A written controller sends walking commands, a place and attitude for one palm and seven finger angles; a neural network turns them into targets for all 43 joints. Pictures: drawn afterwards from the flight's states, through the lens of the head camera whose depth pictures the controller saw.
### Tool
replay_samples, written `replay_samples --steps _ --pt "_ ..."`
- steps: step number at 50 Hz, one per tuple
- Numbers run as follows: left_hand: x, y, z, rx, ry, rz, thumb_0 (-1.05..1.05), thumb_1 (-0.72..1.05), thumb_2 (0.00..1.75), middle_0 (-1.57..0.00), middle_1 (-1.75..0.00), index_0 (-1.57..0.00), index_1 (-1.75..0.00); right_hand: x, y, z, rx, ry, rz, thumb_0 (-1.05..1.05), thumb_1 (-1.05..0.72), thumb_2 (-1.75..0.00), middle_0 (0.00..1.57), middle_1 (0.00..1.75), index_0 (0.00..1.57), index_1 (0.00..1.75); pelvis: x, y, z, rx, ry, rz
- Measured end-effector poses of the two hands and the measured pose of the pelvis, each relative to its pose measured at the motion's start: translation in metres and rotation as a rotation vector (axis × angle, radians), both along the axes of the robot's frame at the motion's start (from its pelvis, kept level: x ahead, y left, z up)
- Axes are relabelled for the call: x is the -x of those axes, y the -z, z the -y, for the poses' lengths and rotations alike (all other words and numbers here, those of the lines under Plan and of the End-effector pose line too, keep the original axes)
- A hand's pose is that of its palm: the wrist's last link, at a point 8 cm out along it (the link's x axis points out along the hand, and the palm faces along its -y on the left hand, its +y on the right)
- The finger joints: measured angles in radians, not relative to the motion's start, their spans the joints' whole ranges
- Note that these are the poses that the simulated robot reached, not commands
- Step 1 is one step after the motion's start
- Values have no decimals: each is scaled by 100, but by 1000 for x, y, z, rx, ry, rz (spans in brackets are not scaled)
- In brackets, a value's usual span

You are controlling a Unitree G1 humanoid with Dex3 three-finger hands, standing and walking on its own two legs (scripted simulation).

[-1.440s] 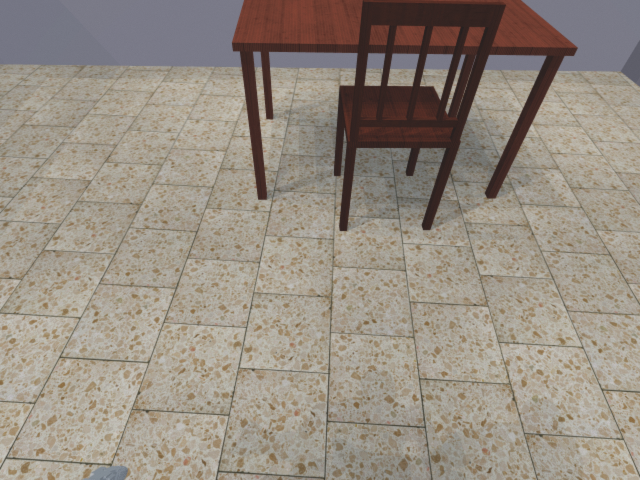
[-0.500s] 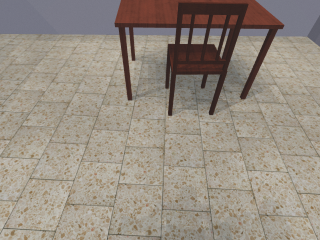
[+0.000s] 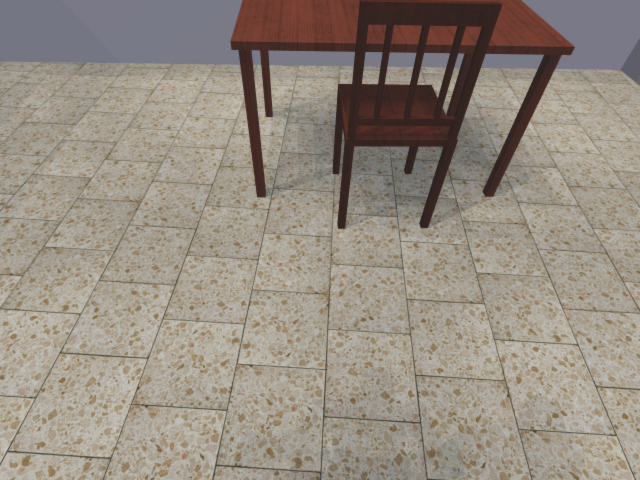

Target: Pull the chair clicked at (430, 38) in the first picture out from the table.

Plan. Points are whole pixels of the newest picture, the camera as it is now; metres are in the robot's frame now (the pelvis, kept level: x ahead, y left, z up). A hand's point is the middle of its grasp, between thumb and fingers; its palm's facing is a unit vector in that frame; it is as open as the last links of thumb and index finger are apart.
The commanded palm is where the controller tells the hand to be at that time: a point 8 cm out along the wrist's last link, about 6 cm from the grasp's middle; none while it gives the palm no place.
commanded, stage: walk to a spot facing it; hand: left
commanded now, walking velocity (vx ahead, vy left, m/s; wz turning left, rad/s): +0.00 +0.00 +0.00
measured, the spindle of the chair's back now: (415, 75) +1.27 -0.23 -0.08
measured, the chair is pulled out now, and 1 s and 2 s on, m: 0.00 0.00 0.00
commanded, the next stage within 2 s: none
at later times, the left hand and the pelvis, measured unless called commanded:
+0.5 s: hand out of the picture +0.06 +0.18 -0.19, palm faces -0.16 -0.95 -0.27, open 7.3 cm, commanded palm none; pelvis -0.01 -0.02 -0.03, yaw -11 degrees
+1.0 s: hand out of the picture +0.14 +0.20 -0.19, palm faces -0.32 -0.93 -0.19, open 7.3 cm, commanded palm none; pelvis +0.08 +0.01 -0.02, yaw -25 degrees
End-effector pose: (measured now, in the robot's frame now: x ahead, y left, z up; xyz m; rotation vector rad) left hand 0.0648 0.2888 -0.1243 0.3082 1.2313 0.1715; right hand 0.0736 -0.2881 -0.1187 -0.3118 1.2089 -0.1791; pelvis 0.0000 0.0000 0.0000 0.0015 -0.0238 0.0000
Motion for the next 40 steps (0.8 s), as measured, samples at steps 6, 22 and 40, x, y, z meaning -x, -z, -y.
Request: replay_samples --steps 6,22,40 --pt "-1 -1 0 -3 -3 -3 0 91 90 -20 -30 -21 -30 -3 0 0 -2 -3 0 1 -90 -90 20 30 21 30 -2 0 1 0 -1 0" --pt "-1 23 45 43 82 -75 0 91 90 -20 -30 -20 -30 37 33 -14 -90 159 35 1 -90 -90 20 30 20 30 11 20 14 -33 156 -6" --pt "-9 8 81 104 175 -127 0 91 90 -20 -30 -21 -30 49 9 6 -84 313 53 1 -90 -90 20 30 20 30 -18 0 23 -15 314 -66"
